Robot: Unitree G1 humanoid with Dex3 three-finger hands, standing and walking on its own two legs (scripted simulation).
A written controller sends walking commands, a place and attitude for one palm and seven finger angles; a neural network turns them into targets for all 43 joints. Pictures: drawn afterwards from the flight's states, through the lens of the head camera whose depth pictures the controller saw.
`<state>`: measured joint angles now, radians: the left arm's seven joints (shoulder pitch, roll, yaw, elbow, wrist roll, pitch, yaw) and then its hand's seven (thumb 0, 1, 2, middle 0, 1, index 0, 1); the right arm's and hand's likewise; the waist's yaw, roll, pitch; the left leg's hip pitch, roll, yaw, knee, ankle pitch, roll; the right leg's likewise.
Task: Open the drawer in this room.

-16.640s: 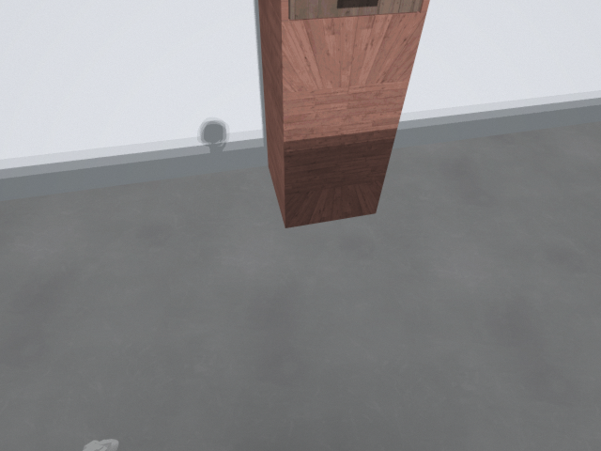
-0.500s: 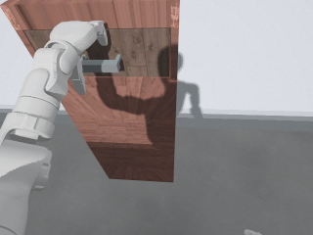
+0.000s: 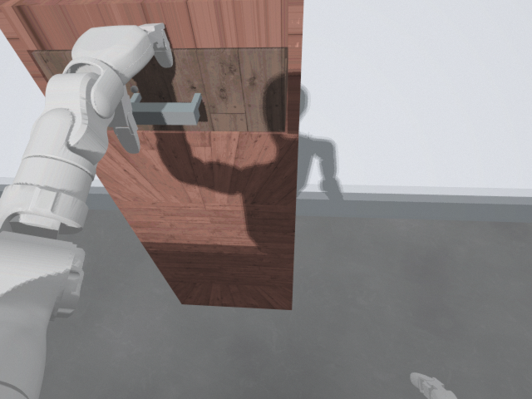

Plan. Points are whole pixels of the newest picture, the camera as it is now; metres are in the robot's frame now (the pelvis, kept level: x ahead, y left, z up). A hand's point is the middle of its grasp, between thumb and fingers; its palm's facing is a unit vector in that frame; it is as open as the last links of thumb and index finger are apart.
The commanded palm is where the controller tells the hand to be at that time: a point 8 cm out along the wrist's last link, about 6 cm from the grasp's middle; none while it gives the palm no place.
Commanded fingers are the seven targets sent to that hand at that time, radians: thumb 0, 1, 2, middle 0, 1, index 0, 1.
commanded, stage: move the hooked fingers above the handle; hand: left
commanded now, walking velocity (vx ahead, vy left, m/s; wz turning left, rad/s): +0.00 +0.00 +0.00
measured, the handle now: (163, 105) +0.52 +0.18 +0.18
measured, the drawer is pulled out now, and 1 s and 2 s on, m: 0.00 0.00 0.00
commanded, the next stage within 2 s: none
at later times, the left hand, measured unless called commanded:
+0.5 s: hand (118, 96) +0.46 +0.21 +0.24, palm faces +0.06 -0.02 -1.00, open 13.8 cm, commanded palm +0.43 +0.21 +0.30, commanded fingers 0.00 -0.50 0.30 -0.30 -1.20 -0.30 -1.20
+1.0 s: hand (117, 91) +0.46 +0.20 +0.24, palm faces +0.07 -0.01 -1.00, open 13.8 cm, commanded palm +0.43 +0.20 +0.30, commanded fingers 0.00 -0.50 0.30 -0.30 -1.20 -0.30 -1.20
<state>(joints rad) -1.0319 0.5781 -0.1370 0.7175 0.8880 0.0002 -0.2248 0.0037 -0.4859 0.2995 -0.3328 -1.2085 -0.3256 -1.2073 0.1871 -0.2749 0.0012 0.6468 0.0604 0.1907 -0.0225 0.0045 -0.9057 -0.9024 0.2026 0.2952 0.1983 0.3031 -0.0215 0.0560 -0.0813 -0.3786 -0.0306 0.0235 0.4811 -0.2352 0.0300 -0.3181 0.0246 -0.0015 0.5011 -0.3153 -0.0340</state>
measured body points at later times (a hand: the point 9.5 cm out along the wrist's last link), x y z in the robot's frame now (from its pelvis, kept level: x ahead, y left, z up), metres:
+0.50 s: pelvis -0.01 +0.00 +0.00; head +0.02 -0.02 +0.45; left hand +0.45 +0.21 +0.29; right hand +0.12 -0.25 -0.13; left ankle +0.00 +0.10 -0.74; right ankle -0.05 -0.10 -0.74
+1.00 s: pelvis -0.01 +0.01 +0.00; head +0.01 -0.02 +0.45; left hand +0.45 +0.20 +0.30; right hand +0.10 -0.25 -0.13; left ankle +0.00 +0.10 -0.74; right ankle -0.05 -0.10 -0.74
